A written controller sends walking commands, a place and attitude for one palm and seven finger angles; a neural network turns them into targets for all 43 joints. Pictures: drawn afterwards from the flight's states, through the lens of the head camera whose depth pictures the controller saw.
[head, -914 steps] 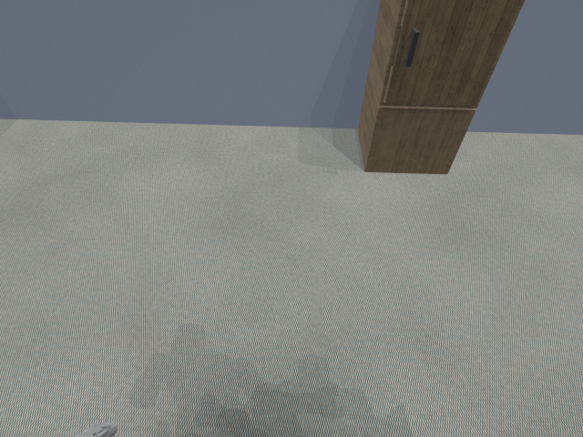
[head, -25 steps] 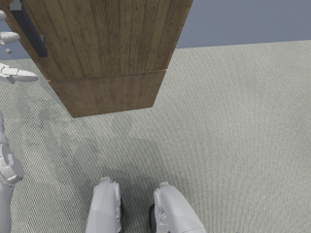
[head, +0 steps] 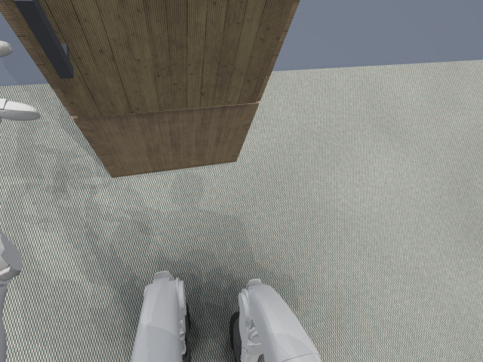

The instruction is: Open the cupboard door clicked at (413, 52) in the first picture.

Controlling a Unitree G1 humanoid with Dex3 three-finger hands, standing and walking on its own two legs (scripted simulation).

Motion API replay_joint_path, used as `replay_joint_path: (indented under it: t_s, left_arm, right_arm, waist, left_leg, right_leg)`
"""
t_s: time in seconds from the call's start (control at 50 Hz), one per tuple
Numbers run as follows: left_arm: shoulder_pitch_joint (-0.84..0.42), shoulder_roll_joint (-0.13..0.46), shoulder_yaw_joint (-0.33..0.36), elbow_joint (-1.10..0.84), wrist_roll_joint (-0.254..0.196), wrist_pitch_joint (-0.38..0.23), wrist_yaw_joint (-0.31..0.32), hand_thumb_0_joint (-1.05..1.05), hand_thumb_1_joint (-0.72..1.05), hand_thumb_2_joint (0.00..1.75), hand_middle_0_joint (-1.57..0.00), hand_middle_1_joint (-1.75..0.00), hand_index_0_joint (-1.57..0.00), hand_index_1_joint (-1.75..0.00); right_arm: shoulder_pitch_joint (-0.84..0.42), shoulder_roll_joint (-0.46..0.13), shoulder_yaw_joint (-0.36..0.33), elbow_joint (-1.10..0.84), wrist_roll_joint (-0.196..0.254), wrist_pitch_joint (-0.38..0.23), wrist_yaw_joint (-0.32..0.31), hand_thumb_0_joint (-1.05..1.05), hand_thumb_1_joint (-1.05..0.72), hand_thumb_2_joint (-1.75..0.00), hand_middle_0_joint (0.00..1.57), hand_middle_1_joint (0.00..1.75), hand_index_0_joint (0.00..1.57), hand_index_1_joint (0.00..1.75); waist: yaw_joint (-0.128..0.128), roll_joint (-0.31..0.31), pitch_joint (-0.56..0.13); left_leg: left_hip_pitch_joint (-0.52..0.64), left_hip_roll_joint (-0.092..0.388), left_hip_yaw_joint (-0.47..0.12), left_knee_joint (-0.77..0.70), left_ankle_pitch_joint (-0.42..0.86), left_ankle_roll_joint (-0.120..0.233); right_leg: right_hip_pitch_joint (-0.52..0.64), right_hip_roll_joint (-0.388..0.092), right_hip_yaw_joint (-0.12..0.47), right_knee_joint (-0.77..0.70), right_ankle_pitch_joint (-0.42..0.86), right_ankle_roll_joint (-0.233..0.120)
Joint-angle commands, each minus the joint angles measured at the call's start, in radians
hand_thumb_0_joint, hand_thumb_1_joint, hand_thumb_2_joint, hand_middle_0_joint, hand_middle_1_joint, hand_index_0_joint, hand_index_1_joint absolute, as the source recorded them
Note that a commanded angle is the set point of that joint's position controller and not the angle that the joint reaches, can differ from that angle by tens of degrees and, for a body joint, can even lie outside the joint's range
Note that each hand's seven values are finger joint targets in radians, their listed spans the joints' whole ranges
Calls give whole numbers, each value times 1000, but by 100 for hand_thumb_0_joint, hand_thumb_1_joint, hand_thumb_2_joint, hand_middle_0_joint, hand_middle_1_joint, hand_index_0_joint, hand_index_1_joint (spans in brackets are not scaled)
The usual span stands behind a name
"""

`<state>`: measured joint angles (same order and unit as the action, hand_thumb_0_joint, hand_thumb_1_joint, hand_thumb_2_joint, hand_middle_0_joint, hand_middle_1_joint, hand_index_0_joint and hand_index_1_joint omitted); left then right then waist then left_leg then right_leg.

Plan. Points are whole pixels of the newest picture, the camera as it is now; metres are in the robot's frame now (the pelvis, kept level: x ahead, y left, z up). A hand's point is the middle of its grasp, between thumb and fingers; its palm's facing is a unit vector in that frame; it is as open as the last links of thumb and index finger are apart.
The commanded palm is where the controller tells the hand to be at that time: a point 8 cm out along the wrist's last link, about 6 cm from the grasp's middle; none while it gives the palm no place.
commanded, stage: move the hooked fingers beside the handle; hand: left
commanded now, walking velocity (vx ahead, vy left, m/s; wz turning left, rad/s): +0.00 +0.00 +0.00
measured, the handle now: (48, 29) +0.58 +0.26 +0.07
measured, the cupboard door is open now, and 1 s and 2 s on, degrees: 0 0 0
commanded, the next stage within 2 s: slide the fingers in behind the handle in 0.66 s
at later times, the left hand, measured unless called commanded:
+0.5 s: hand out of the picture +0.51 +0.32 +0.05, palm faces +0.17 -0.98 -0.01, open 14.0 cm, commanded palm +0.51 +0.34 +0.06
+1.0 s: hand (2, 71) +0.51 +0.31 +0.05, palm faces +0.15 -0.99 +0.00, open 14.0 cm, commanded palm +0.51 +0.31 +0.06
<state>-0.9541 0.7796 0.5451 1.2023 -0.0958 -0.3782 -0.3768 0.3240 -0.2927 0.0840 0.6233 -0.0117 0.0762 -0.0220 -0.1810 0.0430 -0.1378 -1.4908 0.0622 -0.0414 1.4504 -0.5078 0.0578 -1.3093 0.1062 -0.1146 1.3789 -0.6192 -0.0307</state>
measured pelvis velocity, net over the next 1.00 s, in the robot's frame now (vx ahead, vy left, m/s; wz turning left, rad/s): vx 0.00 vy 0.00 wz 0.00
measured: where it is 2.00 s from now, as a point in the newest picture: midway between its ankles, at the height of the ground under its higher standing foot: (212, 353)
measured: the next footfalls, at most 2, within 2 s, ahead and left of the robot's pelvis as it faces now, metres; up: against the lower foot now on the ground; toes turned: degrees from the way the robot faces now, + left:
none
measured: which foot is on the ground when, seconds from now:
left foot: down 0.00-1.00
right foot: down 0.00-1.00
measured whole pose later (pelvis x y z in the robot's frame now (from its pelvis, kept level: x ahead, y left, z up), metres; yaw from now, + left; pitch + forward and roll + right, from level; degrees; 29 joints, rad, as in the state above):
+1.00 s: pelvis +0.00 +0.00 +0.00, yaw +0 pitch +31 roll -9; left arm -0.94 0.73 0.52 1.14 -0.11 -0.36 -0.38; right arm 0.32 -0.28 0.07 0.63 -0.02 0.08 -0.01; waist -0.17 0.04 -0.14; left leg -1.49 0.06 -0.04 1.45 -0.51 0.06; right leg -1.31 0.10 -0.12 1.37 -0.63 -0.03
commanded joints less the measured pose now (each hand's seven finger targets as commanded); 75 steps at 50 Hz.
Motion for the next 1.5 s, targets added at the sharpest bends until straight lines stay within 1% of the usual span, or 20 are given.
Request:
replay_joint_path:
  t_s: [0.0, 0.04, 0.08, 0.16, 0.22, 0.3, 0.4, 0.48, 0.56, 0.64, 0.72, 0.82, 0.84, 0.9, 0.98, 1.1, 1.12, 1.14, 1.3, 1.48]
  left_arm:
    - [-403, 319, 30, -217, -19, -69, 3, 0, -50, 30, -30, -120, -30, -120]
    - [-376, 299, 21, -239, -19, -69, 2, 0, -50, 30, -30, -120, -30, -120]
    - [-352, 291, 18, -205, -21, -56, 1, 0, -50, 30, -30, -120, -30, -120]
    - [-365, 352, 64, -202, -18, -53, 6, 0, -50, 30, -30, -120, -30, -120]
    - [-385, 370, 68, -240, -12, -72, 5, 0, -50, 30, -30, -120, -30, -120]
    - [-385, 334, 47, -249, -21, -75, -9, 0, -50, 30, -30, -120, -30, -120]
    - [-359, 298, 27, -207, -28, -45, -25, 0, -50, 30, -30, -120, -30, -120]
    - [-360, 329, 50, -223, -30, -50, -19, 0, -50, 30, -30, -120, -30, -120]
    - [-356, 311, 44, -273, -26, -69, -13, 0, -50, 30, -30, -120, -30, -120]
    - [-338, 326, 55, -203, -29, -49, -16, 0, -50, 30, -30, -120, -30, -120]
    - [-371, 356, 58, -209, -18, -59, -14, 0, -50, 30, -30, -120, -30, -120]
    - [-390, 279, 3, -228, -28, -71, -21, 0, -50, 30, -30, -120, -30, -120]
    - [-376, 286, 17, -245, -29, -68, -18, 0, -50, 30, -30, -120, -30, -120]
    - [-361, 240, 0, -265, -36, -54, -10, 0, -50, 30, -30, -120, -30, -120]
    - [-380, 201, -19, -278, -30, -41, 28, 0, -50, 30, -30, -120, -30, -120]
    - [-378, 252, 28, -281, -11, -85, 80, 0, -50, 30, -30, -120, -30, -120]
    - [-363, 240, 18, -290, -6, -92, 82, 0, -50, 30, -30, -120, -30, -120]
    - [-346, 200, -5, -277, -10, -92, 82, 0, -50, 30, -30, -120, -30, -120]
    - [-314, 159, -16, -234, -34, -93, 77, 0, -50, 30, -30, -120, -30, -120]
    - [-387, 109, -64, -249, -20, -118, 107, 0, -50, 30, -30, -120, -30, -120]
  right_arm:
    - [197, -223, -73, -28, -3, -14, -15, 0, -90, -90, 20, 30, 20, 30]
    - [194, -219, -77, -30, -4, -13, -11, 0, -90, -90, 20, 30, 20, 30]
    - [191, -218, -73, -33, 0, -9, -9, 0, -90, -90, 20, 30, 20, 30]
    - [195, -220, -71, -39, 1, -11, -13, 0, -90, -90, 20, 30, 20, 30]
    - [192, -220, -72, -35, -2, -14, -11, 0, -90, -90, 20, 30, 20, 30]
    - [194, -218, -74, -31, -1, -13, -8, 0, -90, -90, 20, 30, 20, 30]
    - [199, -217, -74, -30, 3, -8, -10, 0, -90, -90, 20, 30, 20, 30]
    - [197, -219, -74, -32, 1, -10, -12, 0, -90, -90, 20, 30, 20, 30]
    - [197, -215, -81, -27, -3, -8, -4, 0, -90, -90, 20, 30, 20, 30]
    - [193, -218, -75, -31, 2, -6, -7, 0, -90, -90, 20, 30, 20, 30]
    - [188, -221, -69, -37, 1, -10, -10, 0, -90, -90, 20, 30, 20, 30]
    - [189, -218, -75, -29, -1, -11, -8, 0, -90, -90, 20, 30, 20, 30]
    - [195, -218, -78, -31, -4, -9, -7, 0, -90, -90, 20, 30, 20, 30]
    - [202, -217, -85, -27, -5, -4, -3, 0, -90, -90, 20, 30, 20, 30]
    - [199, -209, -86, -24, -6, -5, -1, 0, -90, -90, 20, 30, 20, 30]
    - [201, -203, -82, -19, -14, -12, 4, 0, -90, -90, 20, 30, 20, 30]
    - [196, -200, -83, -24, -15, -10, 8, 0, -90, -90, 20, 30, 20, 30]
    - [192, -195, -84, -23, -14, -10, 11, 0, -90, -90, 20, 30, 20, 30]
    - [196, -196, -87, -26, -8, -5, 10, 0, -90, -90, 20, 30, 20, 30]
    - [193, -189, -92, -11, -14, -10, 11, 0, -90, -90, 20, 30, 20, 30]
  waist:
    - [-5, 260, -561]
    - [4, 283, -590]
    - [0, 243, -548]
    - [4, 222, -551]
    - [8, 267, -581]
    - [2, 287, -585]
    - [-11, 240, -550]
    - [-2, 234, -568]
    - [11, 289, -608]
    - [1, 219, -536]
    - [-1, 242, -541]
    - [-14, 277, -560]
    - [2, 296, -586]
    - [3, 299, -613]
    - [-5, 263, -579]
    - [4, 247, -577]
    - [14, 279, -593]
    - [6, 270, -583]
    - [-4, 187, -536]
    - [-17, 221, -558]
  left_leg:
    - [726, 20, -139, -157, 301, -21]
    - [764, 21, -138, -160, 337, -24]
    - [722, 19, -132, -161, 317, -21]
    - [679, 18, -121, -148, 315, -15]
    - [706, 20, -119, -142, 341, -19]
    - [744, 22, -130, -145, 350, -21]
    - [722, 22, -131, -144, 354, -15]
    - [701, 19, -123, -139, 353, -16]
    - [786, 22, -134, -151, 395, -26]
    - [687, 18, -117, -144, 343, -15]
    - [682, 20, -119, -138, 335, -16]
    - [744, 22, -135, -142, 351, -23]
    - [770, 22, -139, -147, 372, -26]
    - [832, 25, -162, -162, 402, -33]
    - [797, 21, -154, -179, 340, -29]
    - [762, 17, -132, -173, 357, -26]
    - [786, 17, -132, -178, 375, -32]
    - [780, 16, -128, -176, 372, -30]
    - [709, 9, -113, -180, 334, -20]
    - [713, 3, -106, -169, 310, -21]
  right_leg:
    - [-26, -14, 50, -165, 220, -7]
    - [-22, -16, 50, -171, 238, -8]
    - [-9, -13, 50, -178, 231, -5]
    - [20, -11, 55, -174, 234, -1]
    - [14, -10, 59, -167, 245, -5]
    - [-14, -10, 54, -164, 246, -7]
    - [-16, -12, 50, -169, 256, -3]
    - [9, -11, 55, -172, 257, -2]
    - [-8, -10, 49, -170, 267, -7]
    - [19, -11, 54, -179, 252, 0]
    - [1, -8, 55, -168, 242, -4]
    - [-41, -11, 47, -163, 246, -7]
    - [-34, -12, 45, -160, 255, -9]
    - [-55, -16, 39, -159, 268, -11]
    - [-35, -17, 42, -181, 245, -5]
    - [20, -14, 52, -183, 258, -8]
    - [14, -14, 49, -181, 261, -9]
    - [16, -14, 52, -188, 265, -7]
    - [56, -14, 61, -202, 266, -2]
    - [44, -17, 67, -202, 248, -3]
